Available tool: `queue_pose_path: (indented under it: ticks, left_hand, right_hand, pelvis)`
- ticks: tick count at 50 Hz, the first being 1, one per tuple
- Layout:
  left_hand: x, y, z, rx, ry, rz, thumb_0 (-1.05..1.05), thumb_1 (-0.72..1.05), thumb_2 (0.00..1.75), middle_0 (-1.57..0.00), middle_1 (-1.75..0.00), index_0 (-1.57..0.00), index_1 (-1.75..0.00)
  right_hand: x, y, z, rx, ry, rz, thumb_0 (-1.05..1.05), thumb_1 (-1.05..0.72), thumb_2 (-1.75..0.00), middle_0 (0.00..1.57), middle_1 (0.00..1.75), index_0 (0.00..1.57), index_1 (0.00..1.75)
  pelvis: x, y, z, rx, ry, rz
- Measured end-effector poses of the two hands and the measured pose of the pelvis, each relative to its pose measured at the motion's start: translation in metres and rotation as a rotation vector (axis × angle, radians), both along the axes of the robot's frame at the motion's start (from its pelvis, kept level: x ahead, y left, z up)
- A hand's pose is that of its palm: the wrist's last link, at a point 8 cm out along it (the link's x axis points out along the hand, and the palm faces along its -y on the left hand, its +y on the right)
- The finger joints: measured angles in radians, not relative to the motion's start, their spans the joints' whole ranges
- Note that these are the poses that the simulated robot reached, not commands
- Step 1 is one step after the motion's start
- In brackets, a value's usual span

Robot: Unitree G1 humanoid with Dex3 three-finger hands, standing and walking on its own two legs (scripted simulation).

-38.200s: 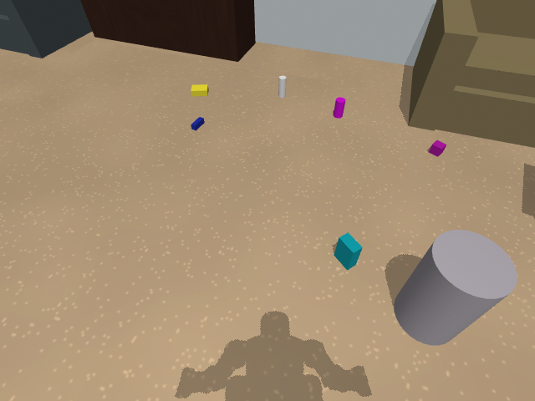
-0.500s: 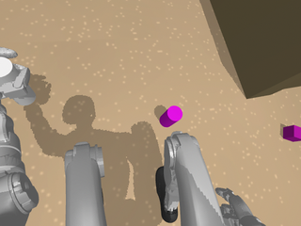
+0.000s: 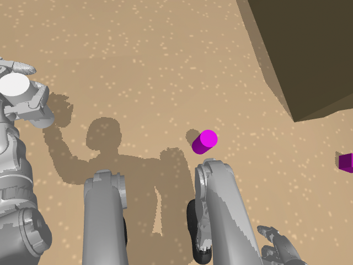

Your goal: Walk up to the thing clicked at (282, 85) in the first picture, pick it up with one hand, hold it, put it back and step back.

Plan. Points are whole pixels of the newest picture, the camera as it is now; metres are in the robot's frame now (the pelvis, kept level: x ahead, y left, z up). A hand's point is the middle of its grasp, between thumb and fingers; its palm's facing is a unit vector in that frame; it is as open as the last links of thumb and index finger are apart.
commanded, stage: lift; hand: left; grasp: from the side
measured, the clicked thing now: (30, 104) +0.47 +0.29 -0.06
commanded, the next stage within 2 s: hold in 1.86 s
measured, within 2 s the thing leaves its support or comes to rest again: neither
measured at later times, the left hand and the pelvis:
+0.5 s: hand out of the picture +0.42 +0.26 +0.12, palm faces +0.29 -0.96 -0.08, open 6.8 cm; pelvis +0.02 +0.00 +0.12, yaw +2 degrees
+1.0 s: hand out of the picture +0.40 +0.23 +0.28, palm faces +0.28 -0.96 -0.05, open 6.8 cm; pelvis +0.05 +0.01 +0.26, yaw +4 degrees
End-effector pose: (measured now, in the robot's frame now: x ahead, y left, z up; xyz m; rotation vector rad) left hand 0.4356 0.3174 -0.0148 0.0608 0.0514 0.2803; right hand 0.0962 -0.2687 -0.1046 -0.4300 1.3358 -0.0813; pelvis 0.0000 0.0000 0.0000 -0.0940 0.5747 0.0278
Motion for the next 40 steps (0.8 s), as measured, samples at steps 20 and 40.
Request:
queue_pose_path:
  ticks: [20,40]
  left_hand:
    - [-0.037,-0.008,0.102,0.003,0.007,0.005,0.07,0.03,1.07,-0.92,-1.07,-0.90,-1.05]
    - [-0.063,-0.034,0.252,-0.014,0.014,0.022,0.06,0.04,1.06,-0.92,-1.07,-0.90,-1.06]
  right_hand:
    - [0.058,0.014,0.086,0.040,-0.194,-0.006,0.01,-0.90,-0.89,0.21,0.30,0.20,0.30]
    - [0.104,0.038,0.217,0.092,-0.340,-0.016,0.01,-0.90,-0.89,0.21,0.30,0.20,0.30]
  pelvis:
    - [0.010,0.001,0.086,0.013,-0.005,0.017]
    - [0.042,0.004,0.213,0.034,-0.145,0.039]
